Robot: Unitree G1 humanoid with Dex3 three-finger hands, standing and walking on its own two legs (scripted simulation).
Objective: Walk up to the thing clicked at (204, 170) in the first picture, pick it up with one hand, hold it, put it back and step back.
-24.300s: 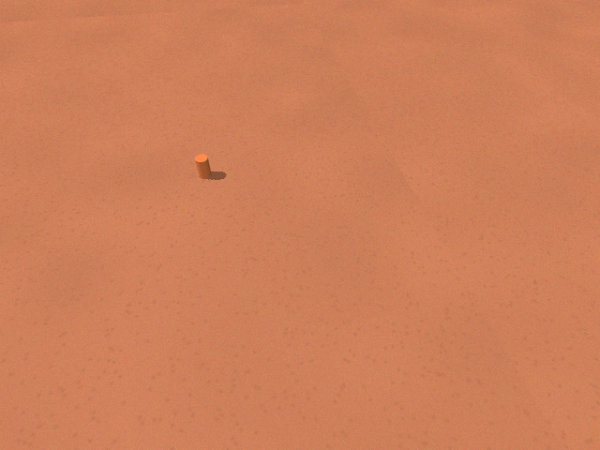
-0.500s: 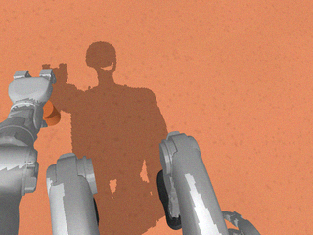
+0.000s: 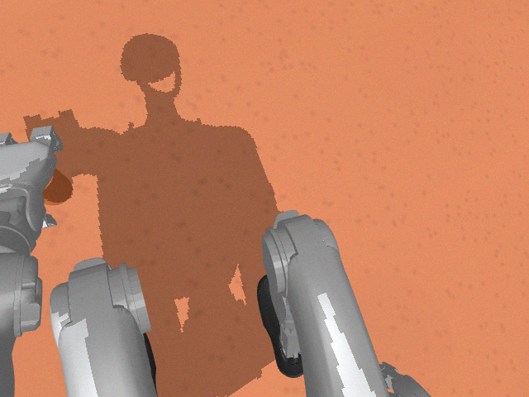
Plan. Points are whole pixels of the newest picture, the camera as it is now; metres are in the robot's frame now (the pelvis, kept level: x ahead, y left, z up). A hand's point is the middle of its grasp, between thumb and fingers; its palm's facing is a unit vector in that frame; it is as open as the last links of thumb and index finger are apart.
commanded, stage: rest palm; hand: left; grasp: from above
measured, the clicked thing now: (43, 182) +0.47 +0.25 -0.26
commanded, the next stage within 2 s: close in 0.70 s
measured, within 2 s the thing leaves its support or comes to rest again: neither
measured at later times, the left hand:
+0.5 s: hand (42, 185) +0.46 +0.24 -0.23, palm faces -0.45 -0.13 -0.89, open 13.1 cm
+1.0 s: hand (41, 184) +0.46 +0.24 -0.23, palm faces -0.43 -0.12 -0.90, open 12.4 cm
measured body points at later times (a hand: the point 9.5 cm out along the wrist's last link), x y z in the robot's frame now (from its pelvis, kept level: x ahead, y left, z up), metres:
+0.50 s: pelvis +0.01 +0.01 -0.01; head +0.26 +0.08 +0.35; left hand +0.48 +0.25 -0.18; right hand +0.01 -0.26 -0.10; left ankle +0.07 +0.14 -0.28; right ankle +0.10 -0.14 -0.28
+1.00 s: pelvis +0.00 +0.02 -0.02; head +0.25 +0.11 +0.35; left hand +0.48 +0.25 -0.18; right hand +0.02 -0.24 -0.09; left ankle +0.07 +0.14 -0.28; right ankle +0.10 -0.14 -0.28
